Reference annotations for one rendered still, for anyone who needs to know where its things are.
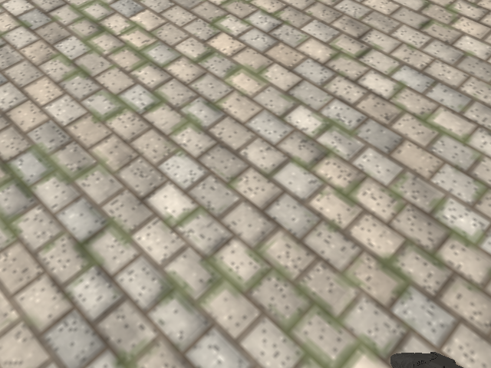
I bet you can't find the robot right hand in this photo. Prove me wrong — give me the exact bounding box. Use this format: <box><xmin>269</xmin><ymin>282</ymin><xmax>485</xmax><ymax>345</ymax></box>
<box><xmin>390</xmin><ymin>352</ymin><xmax>463</xmax><ymax>368</ymax></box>

